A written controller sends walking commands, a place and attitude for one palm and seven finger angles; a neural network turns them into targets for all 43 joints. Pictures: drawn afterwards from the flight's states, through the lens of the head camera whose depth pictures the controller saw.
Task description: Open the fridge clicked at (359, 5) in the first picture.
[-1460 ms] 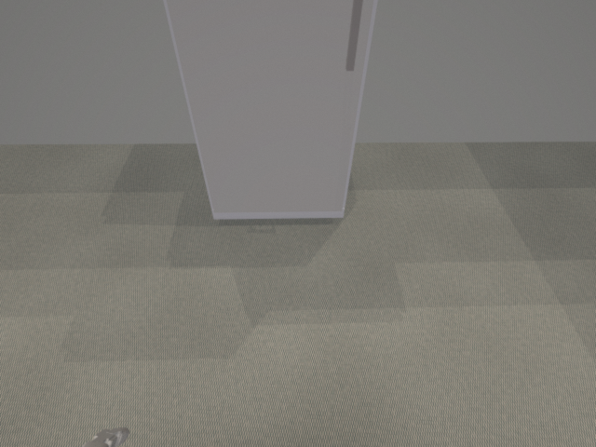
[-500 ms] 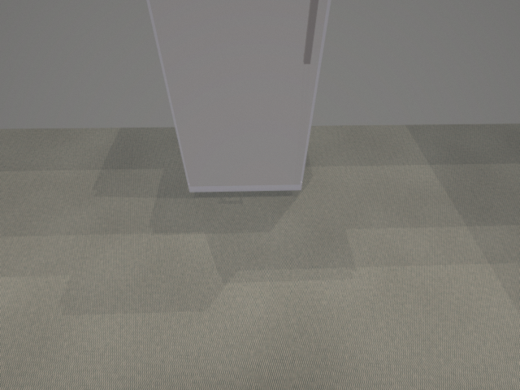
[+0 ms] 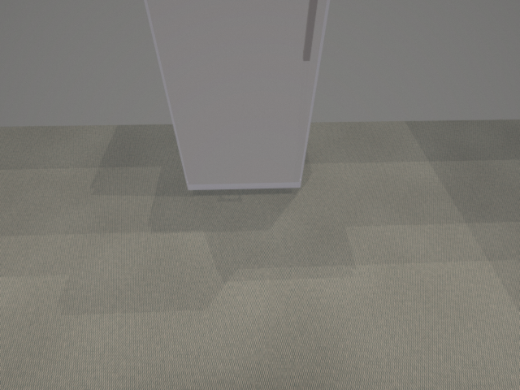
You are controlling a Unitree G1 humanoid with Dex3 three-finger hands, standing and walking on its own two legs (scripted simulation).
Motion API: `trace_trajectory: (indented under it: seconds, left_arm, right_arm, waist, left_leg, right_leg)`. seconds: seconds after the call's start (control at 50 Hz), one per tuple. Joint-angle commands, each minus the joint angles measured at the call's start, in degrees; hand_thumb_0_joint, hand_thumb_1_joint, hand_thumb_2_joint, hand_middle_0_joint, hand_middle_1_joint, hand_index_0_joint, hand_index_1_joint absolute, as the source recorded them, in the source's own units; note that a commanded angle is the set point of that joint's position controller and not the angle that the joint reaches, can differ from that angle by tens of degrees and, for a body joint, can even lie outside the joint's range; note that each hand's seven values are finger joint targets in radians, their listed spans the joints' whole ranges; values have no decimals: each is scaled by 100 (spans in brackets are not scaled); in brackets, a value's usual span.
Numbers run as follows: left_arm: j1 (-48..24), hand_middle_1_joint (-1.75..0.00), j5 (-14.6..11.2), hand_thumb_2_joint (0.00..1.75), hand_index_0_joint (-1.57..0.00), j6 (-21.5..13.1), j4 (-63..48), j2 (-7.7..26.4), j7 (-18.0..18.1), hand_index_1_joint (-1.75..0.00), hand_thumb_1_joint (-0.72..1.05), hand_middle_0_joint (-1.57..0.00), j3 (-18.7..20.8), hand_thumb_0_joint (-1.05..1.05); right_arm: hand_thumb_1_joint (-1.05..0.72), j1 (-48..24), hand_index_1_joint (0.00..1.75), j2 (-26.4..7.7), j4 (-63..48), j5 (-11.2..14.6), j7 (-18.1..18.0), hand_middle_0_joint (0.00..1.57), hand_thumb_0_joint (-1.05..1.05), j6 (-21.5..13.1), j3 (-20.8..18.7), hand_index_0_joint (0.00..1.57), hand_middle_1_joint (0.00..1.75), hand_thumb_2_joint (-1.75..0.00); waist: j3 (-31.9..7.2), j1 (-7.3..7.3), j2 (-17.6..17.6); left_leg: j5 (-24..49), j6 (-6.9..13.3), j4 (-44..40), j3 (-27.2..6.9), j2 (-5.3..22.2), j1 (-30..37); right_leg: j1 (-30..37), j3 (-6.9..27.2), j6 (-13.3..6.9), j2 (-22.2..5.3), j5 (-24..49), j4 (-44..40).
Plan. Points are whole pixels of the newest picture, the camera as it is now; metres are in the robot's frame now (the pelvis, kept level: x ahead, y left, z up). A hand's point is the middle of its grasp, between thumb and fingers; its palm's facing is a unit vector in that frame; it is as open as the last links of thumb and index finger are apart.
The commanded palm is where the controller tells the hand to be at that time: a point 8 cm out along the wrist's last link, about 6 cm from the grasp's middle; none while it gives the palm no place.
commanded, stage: walk to a spot facing it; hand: right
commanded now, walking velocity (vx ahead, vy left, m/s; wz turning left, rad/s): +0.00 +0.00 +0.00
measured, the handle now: (311, 6) +1.16 -0.10 +0.14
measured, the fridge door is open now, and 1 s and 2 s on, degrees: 0 0 0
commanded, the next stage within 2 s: turn to face it in 0.86 s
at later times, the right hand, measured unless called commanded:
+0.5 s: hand out of the picture +0.06 -0.21 -0.19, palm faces +0.00 +0.99 -0.14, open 7.4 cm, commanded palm none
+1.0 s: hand (347, 286) +0.38 -0.17 -0.18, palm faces +0.10 +0.97 -0.20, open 7.2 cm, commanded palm none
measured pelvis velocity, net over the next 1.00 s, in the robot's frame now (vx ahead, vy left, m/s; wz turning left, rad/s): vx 0.30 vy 0.02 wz -0.08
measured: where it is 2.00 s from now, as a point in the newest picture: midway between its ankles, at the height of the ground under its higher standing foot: (270, 322)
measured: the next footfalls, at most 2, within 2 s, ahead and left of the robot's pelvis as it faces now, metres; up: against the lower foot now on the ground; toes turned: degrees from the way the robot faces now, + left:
left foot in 0.80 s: +0.38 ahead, +0.11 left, +0.00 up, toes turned +7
right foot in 1.18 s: +0.46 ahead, -0.13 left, +0.00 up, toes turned -12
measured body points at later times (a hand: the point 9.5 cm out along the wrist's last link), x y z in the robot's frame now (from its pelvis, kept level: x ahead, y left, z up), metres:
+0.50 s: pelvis +0.09 -0.03 -0.01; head +0.09 -0.05 +0.44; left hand +0.03 +0.20 -0.15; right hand +0.06 -0.26 -0.18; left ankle +0.04 +0.10 -0.68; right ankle +0.02 -0.12 -0.75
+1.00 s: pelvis +0.30 +0.02 -0.01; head +0.31 +0.02 +0.44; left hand +0.30 +0.25 -0.17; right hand +0.37 -0.22 -0.16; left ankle +0.35 +0.10 -0.75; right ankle +0.28 -0.11 -0.66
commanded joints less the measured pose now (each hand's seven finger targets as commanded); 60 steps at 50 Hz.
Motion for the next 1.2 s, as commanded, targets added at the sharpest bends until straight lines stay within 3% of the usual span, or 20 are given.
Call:
trace_trajectory:
  seconds: [0.0, 0.06, 0.12, 0.24, 0.3, 0.32, 0.36, 0.38, 0.46, 0.66, 0.72, 0.74, 0.76, 0.78, 0.8, 0.86, 0.94, 1.12, 1.14, 1.18]
  left_arm:
    - [-276, -30, -11, 90, -20, -109, -369, 1177, 73, -30, 90, -20, 253, 0]
    - [-255, -30, -9, 90, -20, -111, -368, 1185, 74, -30, 90, -20, 244, 0]
    - [254, -30, 61, 90, -20, 45, -181, 391, 22, -30, 90, -20, 68, 0]
    - [429, -30, 106, 90, -20, 31, -457, 179, -18, -30, 90, -20, 168, 0]
    - [1011, -30, 64, 90, -20, -107, -378, -26, -46, -30, 90, -20, 199, 0]
    - [1431, -30, 53, 90, -20, -146, -227, -10, -34, -30, 90, -20, 218, 0]
    - [2621, -30, 133, 90, -20, -221, 72, 645, 95, -30, 90, -20, 434, 0]
    - [2646, -30, 97, 90, -20, -208, 89, 516, 110, -30, 90, -20, 396, 0]
    - [2371, -30, 66, 90, -20, -410, 10, -108, 186, -30, 90, -20, 270, 0]
    - [2679, -30, 72, 90, -20, -472, 394, -385, 244, -30, 90, -20, 312, 0]
    - [2534, -30, 54, 90, -20, -447, 414, -243, 241, -30, 90, -20, 356, 0]
    - [2404, -30, 24, 90, -20, -446, 369, -236, 228, -30, 90, -20, 361, 0]
    - [2502, -30, -27, 90, -20, -437, 284, -438, 151, -30, 90, -20, 330, 0]
    - [2872, -30, -61, 90, -20, -443, 133, -758, 145, -30, 90, -20, 299, 0]
    - [2363, -30, -63, 90, -20, -393, 46, -640, 156, -30, 90, -20, 341, 0]
    - [1806, -30, 42, 90, -20, -242, -46, -891, 75, -30, 90, -20, 351, 0]
    - [2138, -30, 84, 90, -20, 39, -28, -1119, 30, -30, 90, -20, 347, 0]
    - [1323, -30, 80, 90, -20, -177, -337, -941, 20, -30, 90, -20, 262, 0]
    - [1552, -30, 77, 90, -20, -231, -269, -688, 49, -30, 90, -20, 289, 0]
    - [1671, -30, 86, 90, -20, -224, -277, 25, 148, -30, 90, -20, 377, 0]
  right_arm:
    - [-90, -197, 30, -1162, -370, -18, -80, 20, 0, -142, -244, 20, 30, -90]
    - [-90, -212, 30, -1171, -368, -22, -81, 20, 0, -136, -251, 20, 30, -90]
    - [-90, 414, 30, -465, -149, -55, -83, 20, 0, 15, -108, 20, 30, -90]
    - [-90, 1004, 30, -820, -256, -86, -50, 20, 0, -25, -378, 20, 30, -90]
    - [-90, 793, 30, -602, -358, -72, -37, 20, 0, -108, -396, 20, 30, -90]
    - [-90, 679, 30, -403, -417, -55, -16, 20, 0, -104, -372, 20, 30, -90]
    - [-90, 351, 30, 239, -730, -47, 34, 20, 0, -133, -244, 20, 30, -90]
    - [-90, 65, 30, 115, -853, -111, 1, 20, 0, -166, -291, 20, 30, -90]
    - [-90, 251, 30, 360, -668, -112, 110, 20, 0, -242, -337, 20, 30, -90]
    - [-90, -471, 30, 810, -929, -45, 174, 20, 0, -204, -331, 20, 30, -90]
    - [-90, 548, 30, 579, -652, -79, 113, 20, 0, -272, -435, 20, 30, -90]
    - [-90, 1425, 30, 393, -381, -118, 82, 20, 0, -320, -514, 20, 30, -90]
    - [-90, 2236, 30, -113, -170, -183, 8, 20, 0, -406, -653, 20, 30, -90]
    - [-90, 2621, 30, -676, -75, -126, -59, 20, 0, -404, -778, 20, 30, -90]
    - [-90, 2297, 30, -605, -114, -13, -69, 20, 0, -362, -767, 20, 30, -90]
    - [-90, 923, 30, 203, -418, -58, -108, 20, 0, -381, -506, 20, 30, -90]
    - [-90, 598, 30, 520, -460, -116, -140, 20, 0, -421, -371, 20, 30, -90]
    - [-90, 1102, 30, 386, -257, -55, -149, 20, 0, -272, -352, 20, 30, -90]
    - [-90, 1228, 30, 509, -244, -38, -159, 20, 0, -237, -332, 20, 30, -90]
    - [-90, 1572, 30, 822, -241, 25, -157, 20, 0, -160, -273, 20, 30, -90]
  waist:
    - [-352, -11, -39]
    - [-375, -7, -59]
    - [-293, -63, 125]
    - [495, -170, 1035]
    - [390, 178, 449]
    - [364, 319, -24]
    - [520, 683, -1840]
    - [782, 606, -1218]
    - [639, 295, -348]
    - [706, 278, -802]
    - [118, -235, -590]
    - [-273, -627, -410]
    - [-916, -912, 451]
    - [-1702, -735, 1631]
    - [-1183, -738, 887]
    - [243, -129, 253]
    - [316, 365, 348]
    - [-152, 106, 373]
    - [-424, 156, -122]
    - [-799, 101, -1613]
  left_leg:
    - [692, 183, -348, -530, 654, 73]
    - [643, 180, -343, -533, 637, 104]
    - [-1277, 104, -418, -602, 589, 5]
    - [-3098, 882, -1276, -1929, 1590, -136]
    - [-2023, 816, -501, -1088, 1328, -670]
    - [-1850, 612, 102, -567, 893, -1168]
    - [-2004, 109, 2903, 567, -153, -3001]
    - [-1938, 189, 3536, 36, 141, -3290]
    - [-957, 79, 4146, -51, 579, -3394]
    - [180, 187, 1743, 739, 277, -2212]
    - [173, 418, 1280, 819, -36, -742]
    - [469, 476, 1013, 753, -48, 452]
    - [208, 817, 785, -445, 1020, 1915]
    - [348, 1420, -13, -3076, 2680, 2586]
    - [-274, 1505, -518, -3120, 2680, 1921]
    - [-943, 1010, -936, -1471, 2175, -640]
    - [-68, 739, -1112, 134, 1763, -1643]
    - [1505, 665, 117, 328, 1085, -590]
    - [1127, 476, 617, 402, 857, -621]
    - [-1733, -16, 1814, 700, 191, -1264]
  right_leg:
    - [61, 491, -169, -689, 828, -335]
    - [54, 499, -165, -694, 800, -369]
    - [-269, 337, -99, -509, -859, -145]
    - [-1694, -334, -83, -211, -1454, 1668]
    - [-647, -434, -138, -323, -1006, 720]
    - [28, -215, -191, -351, -1065, 267]
    - [1038, 2550, -971, -2084, -1746, -1254]
    - [869, 2667, -1167, -2259, -1536, -1318]
    - [986, 1519, -1201, -1898, 829, -1050]
    - [765, -127, -852, -1398, 2533, -988]
    - [757, -333, -694, -1393, 4137, 396]
    - [261, -471, -516, -1198, 3800, 1438]
    - [-967, -654, -312, -767, 2035, 3181]
    - [-2100, -562, -122, 49, -1848, 5247]
    - [-2364, 34, -294, -224, -1918, 5916]
    - [-2227, 48, -267, -847, -804, 5658]
    - [-1663, -192, -44, -880, -556, 4558]
    - [-398, -846, 199, -491, 577, 883]
    - [182, -622, 175, -710, 1404, 512]
    - [851, 779, -673, -2280, 3497, 163]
